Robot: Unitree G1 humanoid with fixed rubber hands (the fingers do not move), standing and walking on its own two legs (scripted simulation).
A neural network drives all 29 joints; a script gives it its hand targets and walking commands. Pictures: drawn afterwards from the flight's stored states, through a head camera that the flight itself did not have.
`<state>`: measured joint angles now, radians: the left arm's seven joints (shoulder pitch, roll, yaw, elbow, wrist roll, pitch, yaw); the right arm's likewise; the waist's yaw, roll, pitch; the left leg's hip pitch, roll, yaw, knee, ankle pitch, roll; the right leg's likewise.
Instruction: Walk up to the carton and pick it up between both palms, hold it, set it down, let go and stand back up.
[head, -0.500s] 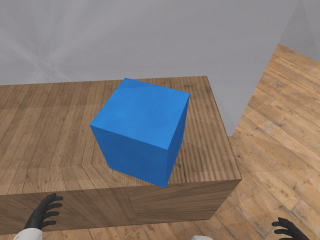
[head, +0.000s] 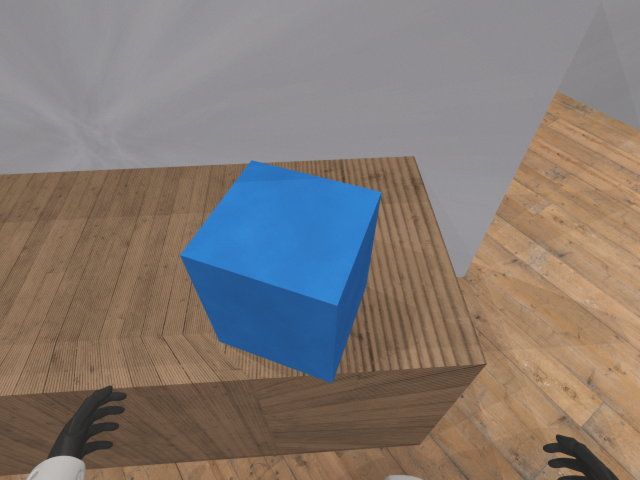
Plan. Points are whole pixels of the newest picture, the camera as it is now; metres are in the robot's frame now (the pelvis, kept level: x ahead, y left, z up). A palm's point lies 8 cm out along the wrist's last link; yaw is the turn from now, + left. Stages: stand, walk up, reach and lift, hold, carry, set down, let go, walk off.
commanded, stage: walk up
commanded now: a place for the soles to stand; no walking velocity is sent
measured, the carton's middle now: (292, 273) +0.42 +0.06 -0.04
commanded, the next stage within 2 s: reach and lift in 0.24 s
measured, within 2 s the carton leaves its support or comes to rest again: neither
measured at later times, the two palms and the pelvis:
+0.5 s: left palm (96, 438) +0.18 +0.29 -0.04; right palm out of the picture +0.13 -0.28 -0.07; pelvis +0.00 -0.01 +0.00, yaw -1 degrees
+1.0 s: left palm (94, 412) +0.21 +0.29 -0.03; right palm (514, 460) +0.16 -0.21 -0.04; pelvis +0.01 +0.01 +0.01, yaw -1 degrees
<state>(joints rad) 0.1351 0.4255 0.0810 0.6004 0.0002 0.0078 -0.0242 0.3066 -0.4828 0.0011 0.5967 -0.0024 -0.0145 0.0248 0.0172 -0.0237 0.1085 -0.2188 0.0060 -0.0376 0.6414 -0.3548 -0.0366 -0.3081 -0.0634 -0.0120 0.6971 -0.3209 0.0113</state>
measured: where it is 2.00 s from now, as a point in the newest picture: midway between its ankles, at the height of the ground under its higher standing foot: outside the picture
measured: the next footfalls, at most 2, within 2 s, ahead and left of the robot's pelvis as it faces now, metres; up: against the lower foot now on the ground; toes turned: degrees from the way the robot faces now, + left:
none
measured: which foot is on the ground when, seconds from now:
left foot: down 0.00-1.00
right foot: down 0.00-1.00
